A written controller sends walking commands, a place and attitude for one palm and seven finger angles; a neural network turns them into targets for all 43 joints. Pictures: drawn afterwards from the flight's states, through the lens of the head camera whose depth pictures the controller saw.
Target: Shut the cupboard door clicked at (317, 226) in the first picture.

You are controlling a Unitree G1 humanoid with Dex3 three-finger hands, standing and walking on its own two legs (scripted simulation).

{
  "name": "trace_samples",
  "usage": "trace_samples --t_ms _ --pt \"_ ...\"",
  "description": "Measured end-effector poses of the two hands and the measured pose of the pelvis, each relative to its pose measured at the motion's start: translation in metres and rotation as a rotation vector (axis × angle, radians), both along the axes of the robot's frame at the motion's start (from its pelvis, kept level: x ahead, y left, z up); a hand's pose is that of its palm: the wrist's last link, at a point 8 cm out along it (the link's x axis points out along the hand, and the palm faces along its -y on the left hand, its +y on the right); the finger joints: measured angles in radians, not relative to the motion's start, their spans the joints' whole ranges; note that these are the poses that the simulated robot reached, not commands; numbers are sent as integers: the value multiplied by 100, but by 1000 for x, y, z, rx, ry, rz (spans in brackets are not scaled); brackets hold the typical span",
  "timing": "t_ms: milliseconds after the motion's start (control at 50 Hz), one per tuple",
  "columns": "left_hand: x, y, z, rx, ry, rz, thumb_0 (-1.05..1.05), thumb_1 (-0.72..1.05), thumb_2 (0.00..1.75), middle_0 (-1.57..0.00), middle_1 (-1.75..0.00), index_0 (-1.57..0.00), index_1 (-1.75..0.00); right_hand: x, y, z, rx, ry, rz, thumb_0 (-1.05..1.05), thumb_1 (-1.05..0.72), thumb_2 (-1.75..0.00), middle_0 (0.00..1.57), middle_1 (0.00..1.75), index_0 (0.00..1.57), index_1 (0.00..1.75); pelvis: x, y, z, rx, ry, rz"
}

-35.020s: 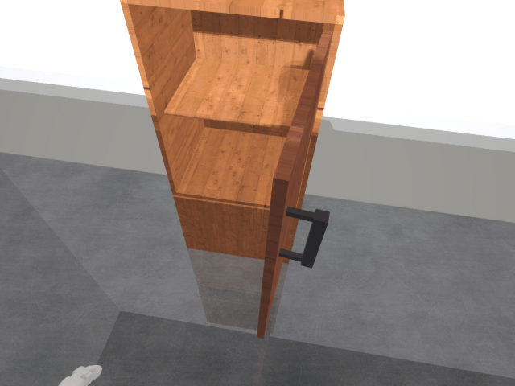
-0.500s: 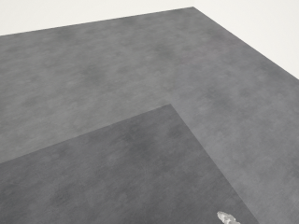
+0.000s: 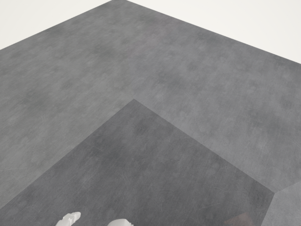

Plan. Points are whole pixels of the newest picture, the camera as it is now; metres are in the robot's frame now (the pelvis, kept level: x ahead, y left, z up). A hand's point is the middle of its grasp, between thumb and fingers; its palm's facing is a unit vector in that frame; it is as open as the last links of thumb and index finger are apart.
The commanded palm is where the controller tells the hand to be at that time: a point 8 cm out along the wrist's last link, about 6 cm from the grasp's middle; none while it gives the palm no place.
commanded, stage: turn to face it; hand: left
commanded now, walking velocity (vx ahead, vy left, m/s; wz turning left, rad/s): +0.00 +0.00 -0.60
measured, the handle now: out of the picture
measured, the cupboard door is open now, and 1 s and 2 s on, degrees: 56 56 56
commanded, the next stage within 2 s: none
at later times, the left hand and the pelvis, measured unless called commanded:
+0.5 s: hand (83, 215) +0.17 +0.22 -0.15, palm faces -0.24 -0.95 -0.20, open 7.4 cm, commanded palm none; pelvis +0.02 +0.04 +0.02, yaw -17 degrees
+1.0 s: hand (113, 206) +0.20 +0.14 -0.16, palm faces -0.52 -0.83 -0.21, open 7.4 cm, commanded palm none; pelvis +0.03 +0.01 +0.01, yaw -34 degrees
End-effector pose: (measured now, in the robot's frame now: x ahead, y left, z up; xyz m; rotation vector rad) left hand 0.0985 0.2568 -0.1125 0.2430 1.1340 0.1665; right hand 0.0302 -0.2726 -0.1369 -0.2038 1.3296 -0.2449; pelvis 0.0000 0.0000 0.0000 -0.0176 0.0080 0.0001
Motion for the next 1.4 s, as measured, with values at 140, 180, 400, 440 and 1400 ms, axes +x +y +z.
trace_samples --t_ms 140,180,400,440,1400 --pt "8 -10 -4 -30 55 -59 0 91 90 -20 -30 -20 -30 16 11 18 7 -73 -39 1 -90 -90 19 30 20 30 7 4 10 15 11 -71" --pt "11 -8 -8 -46 66 -75 0 90 90 -20 -30 -20 -30 23 18 22 3 -100 -48 1 -90 -90 19 30 20 30 9 9 10 14 12 -95" --pt "50 18 -22 -87 100 -169 0 91 90 -20 -30 -20 -30 15 59 39 -42 -163 -111 1 -90 -89 20 30 20 30 20 40 11 -25 2 -233" --pt "59 18 -16 -84 93 -191 0 91 90 -20 -30 -20 -30 5 61 41 -40 -146 -138 1 -90 -89 20 30 20 30 21 41 15 -30 5 -257" --pt "211 -127 -4 -24 82 -811 0 91 90 -20 -29 -19 -30 -129 89 29 -35 -85 -781 1 -90 -89 20 30 21 30 51 19 14 -29 7 -851"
